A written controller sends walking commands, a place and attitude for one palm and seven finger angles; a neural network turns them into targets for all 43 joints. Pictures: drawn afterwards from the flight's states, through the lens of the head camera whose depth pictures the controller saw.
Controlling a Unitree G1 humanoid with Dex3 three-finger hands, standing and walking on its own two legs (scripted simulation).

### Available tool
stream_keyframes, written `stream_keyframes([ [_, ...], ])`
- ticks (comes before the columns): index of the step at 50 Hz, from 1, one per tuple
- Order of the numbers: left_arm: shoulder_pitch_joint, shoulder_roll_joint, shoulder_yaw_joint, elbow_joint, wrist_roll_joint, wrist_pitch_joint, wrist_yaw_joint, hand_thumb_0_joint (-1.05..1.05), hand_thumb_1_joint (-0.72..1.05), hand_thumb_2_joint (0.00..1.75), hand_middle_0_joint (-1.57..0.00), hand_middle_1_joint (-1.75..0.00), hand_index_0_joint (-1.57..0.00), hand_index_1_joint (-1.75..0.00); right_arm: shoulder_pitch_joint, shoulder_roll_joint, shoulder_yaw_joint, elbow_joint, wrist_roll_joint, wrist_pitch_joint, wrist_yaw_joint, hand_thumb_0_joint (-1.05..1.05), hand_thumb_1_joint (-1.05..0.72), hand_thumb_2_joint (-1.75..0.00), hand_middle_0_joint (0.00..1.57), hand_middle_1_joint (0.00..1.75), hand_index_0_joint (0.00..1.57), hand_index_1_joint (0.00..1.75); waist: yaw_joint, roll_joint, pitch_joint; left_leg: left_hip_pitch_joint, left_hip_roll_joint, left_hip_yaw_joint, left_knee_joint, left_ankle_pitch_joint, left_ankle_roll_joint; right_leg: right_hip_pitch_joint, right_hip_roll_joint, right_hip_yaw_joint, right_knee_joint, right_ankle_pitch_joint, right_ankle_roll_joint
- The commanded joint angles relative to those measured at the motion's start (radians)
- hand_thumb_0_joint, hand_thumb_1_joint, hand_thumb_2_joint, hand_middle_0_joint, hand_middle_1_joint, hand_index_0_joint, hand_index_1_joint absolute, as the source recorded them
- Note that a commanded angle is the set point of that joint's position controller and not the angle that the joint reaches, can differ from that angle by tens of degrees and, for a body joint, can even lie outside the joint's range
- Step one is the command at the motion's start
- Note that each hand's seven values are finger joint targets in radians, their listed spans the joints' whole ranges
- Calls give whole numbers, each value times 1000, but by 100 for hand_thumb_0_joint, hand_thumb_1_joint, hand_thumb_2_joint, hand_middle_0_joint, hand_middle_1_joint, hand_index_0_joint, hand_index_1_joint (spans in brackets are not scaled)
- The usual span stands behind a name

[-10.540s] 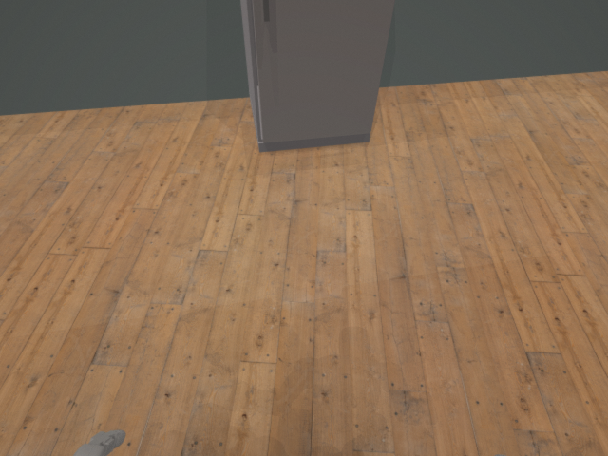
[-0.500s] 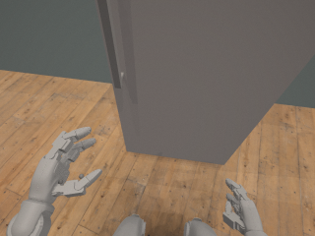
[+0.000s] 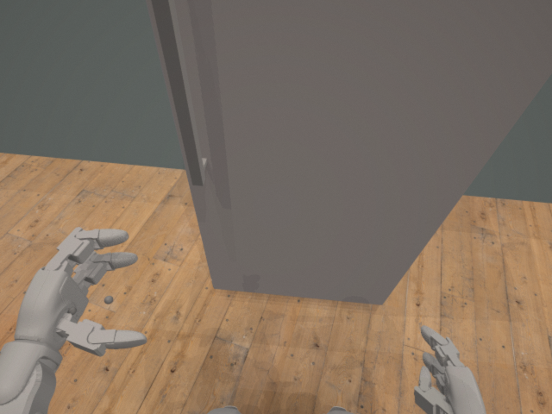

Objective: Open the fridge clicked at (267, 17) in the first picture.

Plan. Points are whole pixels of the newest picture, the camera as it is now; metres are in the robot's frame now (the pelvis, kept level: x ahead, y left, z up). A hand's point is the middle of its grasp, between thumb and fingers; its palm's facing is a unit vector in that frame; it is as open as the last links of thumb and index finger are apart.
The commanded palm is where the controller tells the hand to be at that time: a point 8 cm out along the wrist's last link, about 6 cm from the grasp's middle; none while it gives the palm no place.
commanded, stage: raise the hand to about handle height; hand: left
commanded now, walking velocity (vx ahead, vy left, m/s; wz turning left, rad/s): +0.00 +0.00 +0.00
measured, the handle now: (179, 52) +0.55 +0.19 +0.23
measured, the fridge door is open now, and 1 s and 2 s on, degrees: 0 0 0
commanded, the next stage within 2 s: move the hooked fingers beside the handle in 0.94 s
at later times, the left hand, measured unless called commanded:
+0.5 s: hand (78, 238) +0.29 +0.27 +0.13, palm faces +0.04 -1.00 -0.05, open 13.9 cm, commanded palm +0.25 +0.31 +0.12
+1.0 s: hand (84, 246) +0.28 +0.26 +0.12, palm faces +0.04 -1.00 -0.02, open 13.9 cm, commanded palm +0.25 +0.31 +0.12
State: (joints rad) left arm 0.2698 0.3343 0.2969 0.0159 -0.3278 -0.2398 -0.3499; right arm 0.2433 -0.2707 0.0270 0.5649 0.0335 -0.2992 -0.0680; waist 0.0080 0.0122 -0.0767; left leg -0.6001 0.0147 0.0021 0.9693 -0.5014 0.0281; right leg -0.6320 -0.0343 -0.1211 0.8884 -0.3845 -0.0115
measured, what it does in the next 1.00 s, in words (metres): stands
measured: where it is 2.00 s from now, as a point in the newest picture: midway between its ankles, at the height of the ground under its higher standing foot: outside the picture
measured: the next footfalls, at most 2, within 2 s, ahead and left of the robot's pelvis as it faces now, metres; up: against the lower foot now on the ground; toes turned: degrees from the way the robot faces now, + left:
none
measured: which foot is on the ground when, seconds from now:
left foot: down 0.00-1.00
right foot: down 0.00-1.00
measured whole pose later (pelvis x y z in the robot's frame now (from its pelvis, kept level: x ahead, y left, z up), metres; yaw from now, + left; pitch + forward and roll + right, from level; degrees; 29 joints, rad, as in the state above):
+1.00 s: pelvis +0.01 -0.01 +0.03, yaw -1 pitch +4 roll -1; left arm -0.02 0.40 0.44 0.34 -0.36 -0.17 -0.50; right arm 0.27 -0.28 0.06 0.60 0.04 -0.27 -0.09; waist 0.03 0.03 -0.04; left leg -0.41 0.02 0.02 0.76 -0.42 0.01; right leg -0.46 -0.02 -0.11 0.71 -0.31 -0.02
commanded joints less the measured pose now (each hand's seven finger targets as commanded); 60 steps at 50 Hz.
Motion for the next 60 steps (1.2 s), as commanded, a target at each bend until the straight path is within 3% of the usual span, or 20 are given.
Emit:
stream_keyframes([
  [1, -141, 180, 144, -156, -42, -52, 3, 0, -48, 31, -30, -118, -30, -118, -47, -131, -36, -129, 3, -45, -8, 0, -90, -90, 20, 30, 20, 30, 9, 108, -144, 73, -7, -61, -223, 333, -37, 183, 36, 36, -119, 200, -24],
  [5, -189, 182, 113, -70, -31, 10, -57, 0, -50, 30, -30, -120, -30, -120, -39, -146, -33, -135, 7, -40, -11, 0, -90, -90, 20, 30, 20, 30, -3, 72, -131, 84, -6, -55, -242, 324, -27, 202, 34, 45, -150, 219, -18],
  [8, -274, 236, 149, -56, -40, 39, -92, 0, -50, 30, -30, -120, -30, -120, -43, -154, -29, -137, 5, -37, -22, 0, -90, -90, 20, 30, 20, 30, -1, 42, -150, 97, -10, -52, -248, 321, -18, 244, 34, 58, -172, 235, -20],
  [10, -323, 285, 202, -69, -53, 31, -102, 0, -50, 30, -30, -120, -30, -120, -45, -153, -28, -136, 4, -36, -27, 0, -90, -90, 20, 30, 20, 30, 7, 44, -199, 121, -11, -49, -252, 334, -17, 277, 31, 66, -184, 249, -20],
  [13, -382, 327, 244, -81, -65, -2, -96, 0, -50, 30, -30, -120, -30, -120, -45, -150, -24, -123, -1, -38, -31, 0, -90, -90, 20, 30, 20, 30, 16, 66, -212, 150, -9, -49, -258, 381, -21, 305, 36, 69, -186, 287, -26],
  [15, -395, 315, 247, -43, -67, -12, -100, 0, -50, 30, -30, -120, -30, -120, -40, -144, -23, -115, -1, -37, -31, 0, -90, -90, 20, 30, 20, 30, 15, 79, -215, 169, -9, -48, -267, 409, -24, 313, 34, 66, -187, 315, -25],
  [17, -421, 304, 228, 7, -62, -4, -110, 0, -50, 30, -30, -120, -30, -120, -42, -147, -22, -103, 4, -35, -33, 0, -90, -90, 20, 30, 20, 30, 7, 101, -171, 166, -8, -44, -280, 381, -23, 294, 32, 68, -205, 293, -23],
  [22, -487, 331, 224, 123, -53, 64, -160, 0, -50, 30, -30, -120, -30, -120, -43, -159, -24, -103, 13, -23, -44, 0, -90, -90, 20, 30, 20, 30, 6, 54, -139, 159, -8, -43, -316, 331, -14, 308, 25, 73, -246, 253, -21],
  [25, -446, 313, 221, 170, -61, 81, -182, 0, -50, 30, -30, -120, -30, -120, -39, -158, -24, -115, 12, -20, -37, 0, -90, -90, 20, 30, 20, 30, 16, 10, -144, 149, -11, -35, -319, 333, -11, 326, 22, 81, -254, 260, -20],
  [27, -446, 327, 238, 116, -64, 58, -175, 0, -50, 30, -30, -120, -30, -120, -40, -159, -31, -122, 10, -24, -30, 0, -90, -90, 20, 30, 20, 30, 25, 20, -194, 173, -13, -36, -318, 369, -11, 349, 22, 81, -244, 292, -22],
  [30, -443, 340, 267, 103, -70, 28, -155, 0, -50, 30, -30, -120, -30, -120, -34, -155, -33, -127, 3, -22, -22, 0, -90, -90, 20, 30, 20, 30, 28, 9, -196, 164, -13, -26, -314, 369, -11, 358, 23, 91, -245, 294, -22],
  [34, -474, 346, 266, 78, -57, -3, -127, 0, -50, 30, -30, -120, -30, -120, -31, -154, -33, -120, 2, -20, -19, 0, -90, -90, 20, 30, 20, 30, 19, 60, -183, 174, -12, -22, -321, 354, -11, 345, 25, 94, -247, 277, -23],
  [37, -488, 338, 244, 65, -36, -7, -119, 0, -50, 30, -30, -120, -30, -120, -35, -150, -30, -119, 3, -20, -24, 0, -90, -90, 20, 30, 20, 30, 15, 131, -164, 192, -12, -24, -333, 335, -13, 324, 24, 90, -254, 251, -26],
  [38, -489, 341, 244, 67, -38, -2, -120, 0, -50, 30, -30, -120, -30, -120, -34, -153, -32, -118, 1, -19, -26, 0, -90, -90, 20, 30, 20, 30, 11, 89, -159, 182, -10, -24, -329, 332, -8, 330, 26, 94, -259, 249, -26],
  [42, -478, 329, 240, 107, -47, 8, -139, 0, -50, 30, -30, -120, -30, -120, -37, -155, -31, -115, 5, -19, -35, 0, -90, -90, 20, 30, 20, 30, 9, 28, -148, 166, -10, -30, -336, 304, -8, 334, 23, 93, -269, 230, -19],
  [46, -496, 319, 234, 128, -61, 14, -156, 0, -50, 30, -30, -120, -30, -120, -45, -154, -28, -114, 8, -20, -39, 0, -90, -90, 20, 30, 20, 30, 10, 45, -140, 165, -13, -27, -337, 278, -9, 325, 22, 100, -279, 197, -20],
  [49, -502, 328, 230, 98, -50, 10, -153, 0, -50, 30, -30, -120, -30, -120, -42, -154, -27, -116, 6, -26, -37, 0, -90, -90, 20, 30, 20, 30, 17, 80, -179, 193, -12, -29, -338, 324, -10, 341, 25, 93, -262, 244, -24],
  [52, -480, 316, 227, 97, -47, 5, -147, 0, -50, 30, -30, -120, -30, -120, -37, -151, -28, -114, 5, -29, -34, 0, -90, -90, 20, 30, 20, 30, 14, 67, -165, 202, -10, -34, -341, 343, -13, 328, 28, 82, -259, 264, -23],
  [56, -599, 322, 217, 173, -45, 10, -145, 0, -50, 30, -30, -120, -30, -120, -34, -159, -25, -94, 8, -19, -44, 0, -90, -90, 20, 30, 20, 30, -13, 19, -100, 161, -8, -38, -343, 274, -15, 284, 29, 82, -269, 199, -19],
  [60, -673, 341, 210, 205, -29, 8, -146, 0, -50, 30, -30, -120, -30, -120, -29, -159, -23, -92, 7, -15, -50, 0, -90, -90, 20, 30, 20, 30, -10, 68, -148, 176, -13, -34, -340, 270, -15, 292, 23, 92, -265, 189, -24],
])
